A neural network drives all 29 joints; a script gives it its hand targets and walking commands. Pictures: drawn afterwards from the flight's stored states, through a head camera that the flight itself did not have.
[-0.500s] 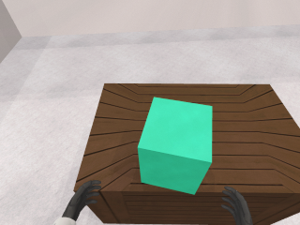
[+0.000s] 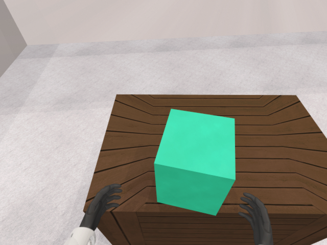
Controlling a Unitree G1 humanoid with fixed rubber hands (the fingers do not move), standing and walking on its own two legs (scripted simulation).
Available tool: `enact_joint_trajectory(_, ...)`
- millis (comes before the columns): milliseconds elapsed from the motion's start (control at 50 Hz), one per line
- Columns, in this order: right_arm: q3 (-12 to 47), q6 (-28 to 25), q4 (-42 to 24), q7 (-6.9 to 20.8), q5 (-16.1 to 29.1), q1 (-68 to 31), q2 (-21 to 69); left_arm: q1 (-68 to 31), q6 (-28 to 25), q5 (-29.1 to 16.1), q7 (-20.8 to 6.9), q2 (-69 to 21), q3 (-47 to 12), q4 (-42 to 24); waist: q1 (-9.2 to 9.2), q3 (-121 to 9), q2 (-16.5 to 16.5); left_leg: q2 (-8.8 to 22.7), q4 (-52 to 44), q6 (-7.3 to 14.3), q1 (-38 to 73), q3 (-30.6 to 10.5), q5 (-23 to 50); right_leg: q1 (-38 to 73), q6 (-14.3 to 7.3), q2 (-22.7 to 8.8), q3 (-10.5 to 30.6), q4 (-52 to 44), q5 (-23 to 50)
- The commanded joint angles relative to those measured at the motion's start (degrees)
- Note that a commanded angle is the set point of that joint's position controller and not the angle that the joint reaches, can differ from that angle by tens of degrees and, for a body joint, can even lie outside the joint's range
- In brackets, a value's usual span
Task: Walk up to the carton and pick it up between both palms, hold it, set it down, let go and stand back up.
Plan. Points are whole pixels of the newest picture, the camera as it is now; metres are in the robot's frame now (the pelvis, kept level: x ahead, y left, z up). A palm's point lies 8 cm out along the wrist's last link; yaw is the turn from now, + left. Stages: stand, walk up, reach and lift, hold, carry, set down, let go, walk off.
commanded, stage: reach and lift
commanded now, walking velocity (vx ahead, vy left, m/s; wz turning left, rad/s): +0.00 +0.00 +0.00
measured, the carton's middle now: (193, 162) +0.39 -0.06 -0.08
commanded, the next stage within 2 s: none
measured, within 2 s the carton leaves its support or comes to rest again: neither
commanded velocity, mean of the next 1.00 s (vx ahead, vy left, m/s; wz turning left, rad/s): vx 0.00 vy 0.00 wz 0.00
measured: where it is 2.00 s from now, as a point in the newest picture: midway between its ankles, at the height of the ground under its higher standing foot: outside the picture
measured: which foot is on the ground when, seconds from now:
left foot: down 0.00-1.00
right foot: down 0.00-1.00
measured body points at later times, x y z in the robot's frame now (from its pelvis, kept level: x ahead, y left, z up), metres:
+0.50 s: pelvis +0.01 +0.00 +0.00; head +0.00 +0.00 +0.45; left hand +0.28 +0.19 +0.01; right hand +0.24 -0.21 -0.01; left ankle +0.00 +0.14 -0.74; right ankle +0.00 -0.14 -0.74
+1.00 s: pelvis +0.01 +0.00 +0.00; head +0.01 +0.00 +0.45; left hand +0.36 +0.17 +0.06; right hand +0.31 -0.23 +0.04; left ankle +0.00 +0.14 -0.74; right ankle +0.00 -0.14 -0.74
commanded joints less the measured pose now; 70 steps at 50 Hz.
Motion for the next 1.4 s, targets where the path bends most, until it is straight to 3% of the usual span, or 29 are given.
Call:
enact_joint_trajectory(0, -1.2, -0.6, -9.4, -0.7, 3.6, -10.7, -4.3, -11.1, -0.5, -4.4, 1.3, 5.1, 2.4, -7.6, 0.09, -6.5, 5.1, -3.5, -2.5, -0.8, -0.7, 1.0, 7.5, -2.3, -1.7, 2.0, 1.7, -7.1, 4.7)
enact_joint_trajectory(40, -3.1, -0.7, -8.6, -0.8, 3.0, -8.8, -5.7, -9.4, -0.3, -3.7, 1.6, 3.1, 1.9, -10.9, -1.8, -10.3, 6.7, -2.1, -1.5, -2.5, 2.7, -0.3, 16.8, 0.1, -2.5, 3.2, 0.1, -5.3, 12.2)
enact_joint_trajectory(60, -3.8, -0.9, -10.4, -0.7, 3.0, -12.2, -7.6, -11.3, 0.7, -3.5, 1.4, 3.9, 2.8, -10.4, -0.93, -11.4, 7.6, -2.9, -0.8, -2.7, 3.4, 0.1, 18.4, 0.0, -2.0, 3.0, 0.3, -5.8, 12.9)
enact_joint_trajectory(160, -1.9, -0.7, -13.1, -1.5, 3.7, -11.4, -7.2, -9.7, 2.0, -3.5, 0.7, 2.9, 4.0, -14.6, -1.18, -13.2, 3.4, -3.3, 0.9, -2.7, 5.9, 0.1, 29.1, 2.3, -0.8, 3.8, 0.7, -4.6, 25.8)
enact_joint_trajectory(240, 0.1, 0.1, -14.4, -2.3, 3.7, -9.0, -5.9, -10.8, 2.8, -3.9, -0.2, 4.1, 3.4, -16.1, -2.32, -12.0, 1.8, -3.7, 0.7, -1.4, 5.9, -0.2, 28.6, 3.3, -0.5, 2.6, 1.5, -5.5, 29.6)
enact_joint_trajectory(360, -2.5, 6.5, -14.1, -2.6, 2.9, -20.0, -8.3, -24.0, 7.7, -3.9, -0.5, 4.7, 3.8, -13.5, -3.63, -8.1, 3.7, -3.1, -3.1, -0.7, 2.8, -0.9, 15.7, 0.8, -1.0, 2.4, 0.7, -7.0, 16.8)
enact_joint_trajectory(380, -3.5, 7.5, -16.3, -2.6, 4.5, -25.0, -7.6, -27.2, 8.6, -5.4, -0.2, 3.6, 3.4, -13.0, -2.5, -8.0, 3.2, -3.2, -3.9, -0.6, 1.7, -0.3, 11.9, -0.7, -0.8, 2.1, 0.5, -7.5, 11.8)
enact_joint_trajectory(400, -4.0, 8.5, -17.5, -2.6, 3.4, -24.9, -7.7, -26.9, 9.8, -5.5, -0.1, 3.3, 3.2, -12.1, -3.94, -6.9, 1.0, -2.7, -4.4, 0.1, 1.3, -0.7, 10.6, -0.1, -0.6, 2.5, 0.0, -7.1, 12.6)
enact_joint_trajectory(440, -4.2, 9.8, -18.8, -2.1, 4.5, -25.8, -8.7, -29.4, 11.1, -5.2, 1.0, 3.8, 3.9, -14.7, -2.85, -11.2, 3.7, -3.1, -4.2, -0.3, 1.7, -0.1, 10.2, 0.3, -0.7, 2.3, 0.3, -6.7, 12.1)
enact_joint_trajectory(500, -5.3, 13.4, -17.9, -2.6, 2.9, -29.6, -9.7, -33.5, 13.3, -5.7, 1.2, 5.5, 4.5, -10.8, -3.29, -8.5, 1.1, -2.9, -5.2, 0.5, -0.3, 0.0, 7.1, -0.1, -0.2, 2.0, 0.5, -7.5, 10.5)
enact_joint_trajectory(560, -3.5, 15.6, -15.0, -3.0, 3.5, -29.6, -7.8, -34.4, 16.5, -3.7, 0.1, 3.7, 7.1, -4.1, -3.57, -8.5, -1.4, -3.6, -5.7, 1.8, 1.4, 0.7, 8.4, 1.3, 0.8, 2.0, 0.1, -7.6, 14.6)
enact_joint_trajectory(600, -3.9, 16.7, -14.5, -3.2, 4.6, -33.2, -8.2, -37.9, 17.9, -2.5, 0.6, 4.5, 8.8, -5.0, -2.42, -11.0, 1.1, -3.5, -5.7, 1.4, 1.2, 0.8, 8.5, 1.0, 0.9, 1.9, 0.6, -7.3, 14.7)
enact_joint_trajectory(620, -3.5, 17.4, -13.0, -3.1, 3.9, -34.3, -7.5, -38.3, 18.6, -2.1, 0.4, 2.7, 8.6, -2.6, -3.68, -8.3, 0.0, -3.7, -6.1, 1.6, 1.1, 0.7, 8.3, 0.7, 1.0, 2.2, -0.2, -7.4, 15.0)
enact_joint_trajectory(660, -5.2, 18.0, -10.1, -3.0, 4.8, -36.2, -10.8, -41.9, 19.7, -1.6, 0.4, 1.8, 6.5, -5.6, -4.79, -10.9, 4.2, -2.6, -5.6, -0.2, 4.5, -0.2, 14.7, 1.1, 0.2, 3.2, -1.3, -7.0, 18.0)
enact_joint_trajectory(740, -4.7, 17.0, -15.3, -3.5, 6.1, -39.5, -10.8, -46.3, 19.5, -1.8, 0.8, 3.1, 7.2, -11.2, -5.01, -20.4, 3.8, -3.4, -2.5, -0.4, 7.1, 0.1, 21.2, 1.6, 0.6, 3.2, -1.2, -6.2, 25.4)
enact_joint_trajectory(820, -0.3, 16.9, -15.0, -4.1, 6.7, -40.3, -10.0, -46.3, 20.2, -0.7, 0.4, 4.2, 10.1, -7.6, -4.25, -20.6, 1.5, -4.4, -1.3, 0.1, 5.5, 0.8, 27.4, 5.9, 2.0, 2.7, 0.1, -4.1, 38.6)
enact_joint_trajectory(880, -0.6, 17.6, -11.7, -3.2, 8.4, -45.4, -10.8, -50.2, 20.5, -0.5, 0.7, 2.9, 9.8, -5.9, -3.08, -19.6, 3.4, -4.0, -2.1, -0.5, 5.6, 1.0, 24.9, 2.6, 1.4, 3.1, -0.6, -4.7, 31.8)
enact_joint_trajectory(940, -0.2, 18.5, -13.0, -4.4, 8.1, -46.5, -11.6, -50.3, 21.9, -0.6, -0.1, 4.1, 10.6, -3.1, -4.51, -19.9, -0.3, -4.3, -2.8, 1.0, 4.9, 1.2, 24.4, 6.4, 2.2, 2.6, -0.1, -4.6, 38.3)
enact_joint_trajectory(1060, -4.3, 22.2, -4.2, -4.3, 7.0, -54.6, -13.4, -62.1, 22.8, -1.0, 0.8, 5.0, 9.5, 2.8, -6.32, -17.9, 3.9, -3.3, -4.4, 0.4, 4.5, 0.4, 16.2, -1.8, 1.0, 3.4, -1.5, -6.6, 20.9)
enact_joint_trajectory(1080, -4.9, 22.9, -3.8, -4.2, 6.5, -58.0, -13.0, -66.6, 23.2, -1.0, 1.0, 5.1, 9.2, 3.7, -6.8, -17.5, 2.7, -2.9, -4.5, 0.3, 3.7, 0.5, 14.0, -2.1, 0.8, 3.6, -2.4, -6.7, 18.7)
enact_joint_trajectory(1100, -2.5, 24.1, -2.5, -3.6, 8.0, -60.1, -12.6, -68.0, 23.0, -1.4, 1.0, 6.1, 9.8, 7.7, -4.67, -14.8, 2.7, -3.0, -4.5, 1.0, 1.4, 1.0, 12.9, -3.1, 0.6, 3.3, -1.2, -7.0, 16.6)
enact_joint_trajectory(1120, -5.6, 24.4, -0.4, -3.5, 7.2, -59.6, -14.8, -68.6, 22.9, -1.3, 1.7, 5.2, 8.9, 7.8, -6.76, -16.3, 3.6, -2.6, -5.3, 0.5, 2.8, -0.2, 11.5, -4.8, 0.0, 3.7, -2.3, -6.9, 15.6)
enact_joint_trajectory(1140, -5.7, 24.1, -2.6, -3.4, 7.9, -62.6, -14.7, -72.7, 22.5, -2.3, 1.6, 5.5, 8.2, 8.2, -6.3, -19.9, 2.1, -2.6, -5.0, 0.6, 1.4, 0.1, 9.9, -3.9, 0.4, 3.7, -2.2, -6.9, 14.7)
enact_joint_trajectory(1240, -5.3, 22.5, 1.4, -3.9, 7.7, -66.6, -14.3, -75.9, 20.2, -2.7, 2.7, 4.5, 6.7, 12.0, -8.17, -27.9, 2.9, -3.3, -1.7, 0.3, 2.8, -0.4, 16.0, -3.9, 0.5, 4.1, -2.5, -4.8, 23.4)
enact_joint_trajectory(1260, -2.5, 22.8, -0.3, -4.1, 8.6, -65.5, -13.7, -73.3, 20.3, -2.7, 2.8, 4.9, 8.2, 14.3, -6.56, -30.5, -0.6, -3.1, 0.3, 0.9, 2.1, 0.2, 20.5, -1.2, 0.6, 4.4, -1.6, -3.2, 30.0)
enact_joint_trajectory(1300, -4.1, 22.9, 4.3, -3.7, 8.9, -71.5, -15.2, -78.0, 19.6, -3.2, 2.9, 3.8, 6.4, 20.8, -6.79, -29.8, 1.3, -3.0, -0.7, 0.7, 1.3, -0.2, 17.0, -6.7, 0.1, 3.9, -2.0, -4.4, 23.3)
enact_joint_trajectory(1320, -2.0, 23.7, 9.1, -3.3, 9.1, -72.4, -14.0, -79.5, 19.3, -2.4, 2.6, 3.9, 7.3, 26.2, -5.15, -24.6, 1.2, -2.9, -1.3, 0.8, -1.5, -0.2, 14.5, -6.4, 0.1, 3.6, -1.8, -4.3, 20.7)
enact_joint_trajectory(1340, -3.2, 23.2, 9.4, -3.5, 8.7, -73.6, -14.8, -81.0, 19.0, -2.2, 2.8, 3.5, 6.9, 24.7, -6.59, -27.6, 2.9, -2.5, -1.0, 0.2, 1.0, -0.6, 14.8, -7.3, 0.0, 3.9, -2.7, -4.6, 20.1)
enact_joint_trajectory(1380, -1.6, 23.0, 13.6, -3.8, 10.6, -72.5, -13.8, -79.9, 18.2, -1.5, 2.7, 4.2, 7.4, 29.3, -5.82, -25.4, 2.8, -3.2, -1.0, 0.4, -1.0, -0.2, 16.0, -6.7, 0.2, 3.4, -1.3, -4.8, 21.7)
